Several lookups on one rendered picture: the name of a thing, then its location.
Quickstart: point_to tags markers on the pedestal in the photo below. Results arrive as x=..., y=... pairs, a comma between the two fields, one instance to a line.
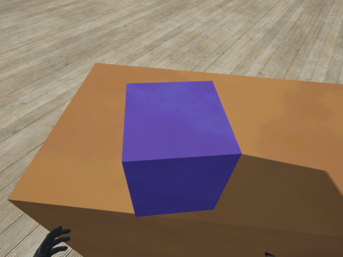
x=284, y=197

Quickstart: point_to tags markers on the carton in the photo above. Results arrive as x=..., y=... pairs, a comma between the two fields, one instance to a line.
x=179, y=149

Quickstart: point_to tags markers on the robot left hand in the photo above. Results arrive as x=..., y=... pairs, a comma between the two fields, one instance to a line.
x=46, y=248

